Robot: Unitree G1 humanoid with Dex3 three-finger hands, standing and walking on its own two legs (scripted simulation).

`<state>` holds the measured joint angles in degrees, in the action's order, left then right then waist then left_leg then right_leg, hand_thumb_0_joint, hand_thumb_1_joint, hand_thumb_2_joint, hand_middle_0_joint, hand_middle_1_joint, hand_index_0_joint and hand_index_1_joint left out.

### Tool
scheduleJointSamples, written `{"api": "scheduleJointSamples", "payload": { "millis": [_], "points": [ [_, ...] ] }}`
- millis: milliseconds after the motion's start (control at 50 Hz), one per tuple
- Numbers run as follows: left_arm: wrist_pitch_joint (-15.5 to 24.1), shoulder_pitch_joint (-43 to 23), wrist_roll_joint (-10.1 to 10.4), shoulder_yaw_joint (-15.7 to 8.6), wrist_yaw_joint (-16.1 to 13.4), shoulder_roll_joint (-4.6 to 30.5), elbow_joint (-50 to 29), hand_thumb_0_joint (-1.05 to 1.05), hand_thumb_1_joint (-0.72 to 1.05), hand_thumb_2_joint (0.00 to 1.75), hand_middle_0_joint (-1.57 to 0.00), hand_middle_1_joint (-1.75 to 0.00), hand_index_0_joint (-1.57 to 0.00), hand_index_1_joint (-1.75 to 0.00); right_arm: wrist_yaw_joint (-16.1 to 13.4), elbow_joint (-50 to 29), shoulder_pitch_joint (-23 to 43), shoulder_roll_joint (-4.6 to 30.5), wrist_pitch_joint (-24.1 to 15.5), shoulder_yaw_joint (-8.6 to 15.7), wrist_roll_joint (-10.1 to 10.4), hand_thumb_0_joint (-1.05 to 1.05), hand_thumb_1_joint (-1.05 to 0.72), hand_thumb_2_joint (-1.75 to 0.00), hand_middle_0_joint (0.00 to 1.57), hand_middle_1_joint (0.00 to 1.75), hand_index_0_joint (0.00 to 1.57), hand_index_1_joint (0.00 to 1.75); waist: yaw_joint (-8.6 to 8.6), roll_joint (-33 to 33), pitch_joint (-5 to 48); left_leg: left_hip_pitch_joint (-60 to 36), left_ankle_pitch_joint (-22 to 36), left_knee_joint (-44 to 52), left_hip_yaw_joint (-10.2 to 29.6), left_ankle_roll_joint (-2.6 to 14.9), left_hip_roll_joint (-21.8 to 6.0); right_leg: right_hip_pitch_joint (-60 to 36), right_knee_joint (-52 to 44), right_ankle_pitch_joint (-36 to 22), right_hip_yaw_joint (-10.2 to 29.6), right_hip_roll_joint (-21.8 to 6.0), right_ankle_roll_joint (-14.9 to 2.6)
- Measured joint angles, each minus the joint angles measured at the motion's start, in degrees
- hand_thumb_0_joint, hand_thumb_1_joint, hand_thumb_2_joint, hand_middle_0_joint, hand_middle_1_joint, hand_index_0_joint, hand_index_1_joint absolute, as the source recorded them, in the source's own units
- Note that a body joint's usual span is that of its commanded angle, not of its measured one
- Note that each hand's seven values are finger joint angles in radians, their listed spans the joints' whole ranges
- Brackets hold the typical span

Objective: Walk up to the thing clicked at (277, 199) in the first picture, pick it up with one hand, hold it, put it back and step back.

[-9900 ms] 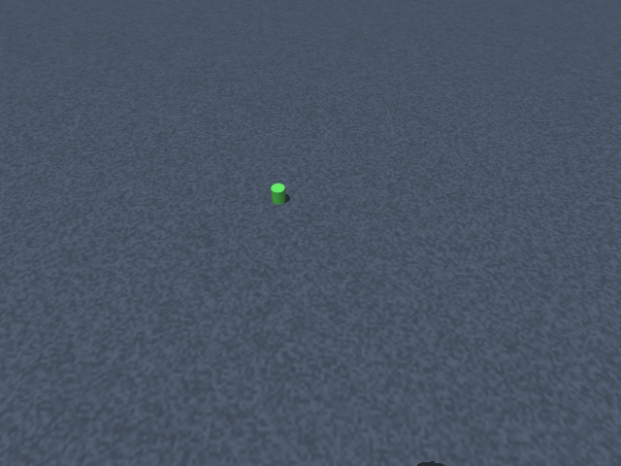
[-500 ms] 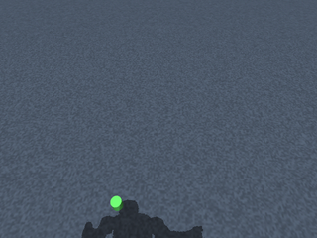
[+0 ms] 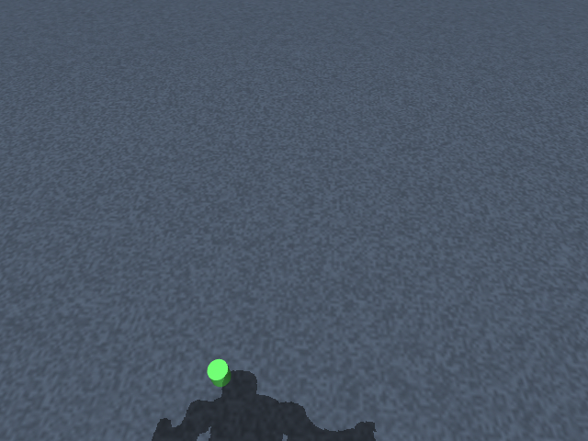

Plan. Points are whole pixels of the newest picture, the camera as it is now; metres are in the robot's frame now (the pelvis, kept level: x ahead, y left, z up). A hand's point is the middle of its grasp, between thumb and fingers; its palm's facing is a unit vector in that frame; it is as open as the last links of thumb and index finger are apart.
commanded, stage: walk up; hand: left
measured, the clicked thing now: (219, 373) +0.42 +0.26 -0.74
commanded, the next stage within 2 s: stand in 0.60 s
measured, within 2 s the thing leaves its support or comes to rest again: neither
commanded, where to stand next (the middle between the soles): +0.04 +0.02 m, yaw +1 degrees
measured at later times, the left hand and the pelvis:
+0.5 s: hand out of the picture +0.09 +0.26 -0.15, palm faces -0.02 -0.93 -0.36, open 7.4 cm; pelvis +0.00 +0.00 +0.00, yaw +0 degrees
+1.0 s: hand out of the picture +0.10 +0.25 -0.15, palm faces -0.03 -0.94 -0.34, open 7.4 cm; pelvis +0.03 +0.00 +0.01, yaw +0 degrees
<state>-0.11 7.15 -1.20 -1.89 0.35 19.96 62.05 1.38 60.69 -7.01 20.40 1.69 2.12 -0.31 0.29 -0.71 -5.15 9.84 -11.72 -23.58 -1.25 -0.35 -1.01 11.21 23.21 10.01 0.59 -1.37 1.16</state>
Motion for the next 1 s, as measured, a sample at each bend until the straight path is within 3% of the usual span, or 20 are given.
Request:
{"api": "scheduleJointSamples", "payload": {
  "millis": [600, 1000],
  "points": [
    [0.3, -1.5, 0.2, 0.4, 0.0, 0.3, -0.7, 0.01, 0.9, 0.9, -0.21, -0.3, -0.2, -0.3, 0.0, -0.3, 0.2, 0.4, -0.2, -0.4, 0.1, 0.01, -0.91, -0.9, 0.2, 0.3, 0.2, 0.3, -0.29, 0.1, 0.5, -0.6, -0.2, 0.4, -0.1, -0.14, -0.2, -0.5, -0.2, 0.2, 0.1, 0.2, -0.1],
    [0.9, 0.6, 0.5, 1.6, 0.3, 0.0, 2.3, 0.01, 0.9, 0.9, -0.21, -0.3, -0.2, -0.3, -1.1, 3.6, -0.8, -0.4, -2.6, -1.7, -0.4, 0.01, -0.91, -0.9, 0.21, 0.3, 0.2, 0.3, -0.29, 0.6, 2.6, -4.9, 0.0, 5.5, -0.2, -0.54, -0.3, -4.3, -4.2, 0.6, 0.0, 0.3, -0.11]
  ]
}}
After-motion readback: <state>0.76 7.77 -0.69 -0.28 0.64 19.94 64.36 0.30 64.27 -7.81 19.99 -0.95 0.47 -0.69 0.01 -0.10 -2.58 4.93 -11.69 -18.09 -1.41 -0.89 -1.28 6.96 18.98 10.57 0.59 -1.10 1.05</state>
